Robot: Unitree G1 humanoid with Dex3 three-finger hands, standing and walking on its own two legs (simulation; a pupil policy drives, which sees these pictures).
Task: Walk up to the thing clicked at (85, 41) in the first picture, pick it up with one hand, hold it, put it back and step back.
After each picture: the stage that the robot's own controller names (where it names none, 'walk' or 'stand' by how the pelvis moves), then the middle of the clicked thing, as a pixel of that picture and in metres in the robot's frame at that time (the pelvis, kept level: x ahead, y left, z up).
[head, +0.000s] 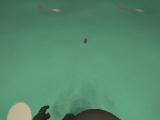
stand; (85, 41) +1.78 +0.10 -0.72
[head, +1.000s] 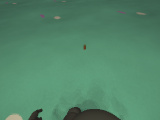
walk; (84, 47) +1.67 +0.21 -0.71
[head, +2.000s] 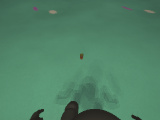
walk; (81, 56) +1.15 +0.20 -0.71
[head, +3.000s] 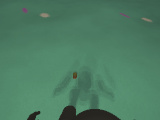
walk; (74, 75) +0.71 +0.19 -0.70
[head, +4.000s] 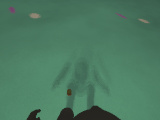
walk; (69, 92) +0.41 +0.17 -0.71
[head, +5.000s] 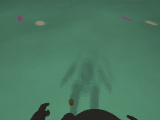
stand; (71, 102) +0.32 +0.17 -0.72
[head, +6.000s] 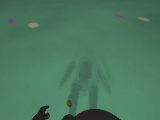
stand; (69, 103) +0.30 +0.21 -0.72
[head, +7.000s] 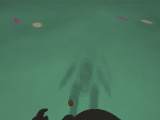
stand; (70, 103) +0.32 +0.19 -0.73
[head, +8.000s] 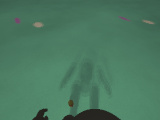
stand; (70, 103) +0.31 +0.18 -0.73
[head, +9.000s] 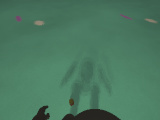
go down; (71, 102) +0.31 +0.17 -0.72
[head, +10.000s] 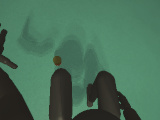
go down; (57, 61) +0.41 +0.21 -0.30
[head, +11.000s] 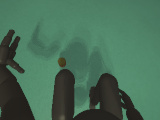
close in; (62, 62) +0.41 +0.21 -0.30
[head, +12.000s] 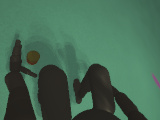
close in; (32, 58) +0.39 +0.25 -0.22
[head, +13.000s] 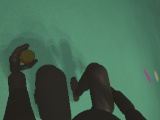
close; (27, 57) +0.38 +0.25 -0.22
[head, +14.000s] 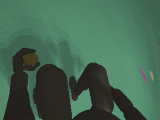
lift; (30, 60) +0.36 +0.23 -0.23
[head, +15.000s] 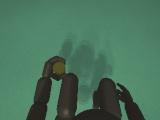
lift; (59, 69) +0.31 +0.21 -0.04
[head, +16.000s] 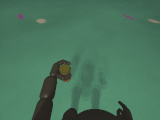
lift; (65, 73) +0.32 +0.16 +0.05
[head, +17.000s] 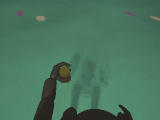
hold; (65, 75) +0.32 +0.17 +0.02
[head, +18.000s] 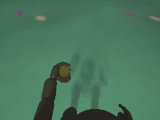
hold; (65, 74) +0.32 +0.17 +0.02
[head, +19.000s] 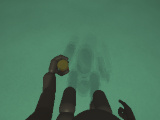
crouch; (63, 67) +0.37 +0.17 -0.04
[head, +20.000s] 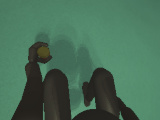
lower; (44, 55) +0.42 +0.23 -0.15
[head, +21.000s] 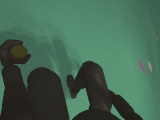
lower; (19, 53) +0.42 +0.25 -0.23
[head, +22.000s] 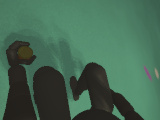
lower; (25, 54) +0.40 +0.26 -0.22
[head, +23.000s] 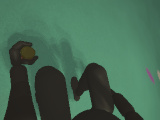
lower; (27, 54) +0.40 +0.26 -0.22
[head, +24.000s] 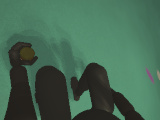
lower; (27, 55) +0.40 +0.26 -0.22
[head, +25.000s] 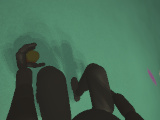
open; (32, 57) +0.39 +0.24 -0.23
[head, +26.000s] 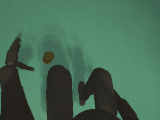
stand; (48, 58) +0.40 +0.22 -0.25
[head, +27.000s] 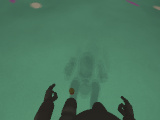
stand; (71, 91) +0.35 +0.15 -0.61
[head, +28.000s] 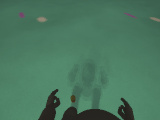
stand; (73, 98) +0.35 +0.15 -0.67
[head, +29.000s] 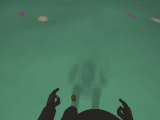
stand; (73, 98) +0.35 +0.14 -0.67
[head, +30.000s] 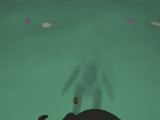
walk; (75, 100) +0.36 +0.14 -0.72
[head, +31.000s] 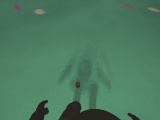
walk; (77, 84) +0.48 +0.12 -0.70
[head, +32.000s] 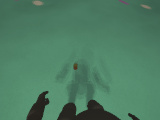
walk; (75, 66) +0.77 +0.14 -0.70
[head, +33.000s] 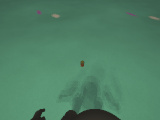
stand; (82, 63) +1.01 +0.14 -0.70
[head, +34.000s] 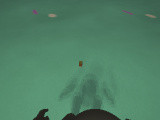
stand; (80, 64) +1.00 +0.16 -0.73
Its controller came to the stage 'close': yes
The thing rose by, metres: 0.73
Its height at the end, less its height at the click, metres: +0.00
